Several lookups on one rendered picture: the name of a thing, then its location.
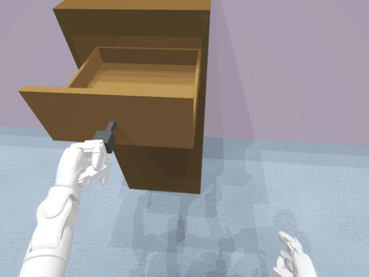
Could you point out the cabinet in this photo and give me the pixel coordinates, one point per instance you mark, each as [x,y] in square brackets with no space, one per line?
[87,24]

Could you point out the drawer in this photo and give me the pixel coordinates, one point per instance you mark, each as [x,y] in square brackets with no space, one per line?
[150,93]

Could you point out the robot left forearm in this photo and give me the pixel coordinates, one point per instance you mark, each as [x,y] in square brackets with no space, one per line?
[49,250]

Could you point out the robot left hand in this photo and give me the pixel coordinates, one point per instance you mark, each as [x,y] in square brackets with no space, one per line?
[74,162]

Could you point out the handle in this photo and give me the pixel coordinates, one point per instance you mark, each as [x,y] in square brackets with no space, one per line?
[107,137]

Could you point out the robot right hand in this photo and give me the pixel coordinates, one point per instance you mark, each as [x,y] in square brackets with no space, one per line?
[300,265]

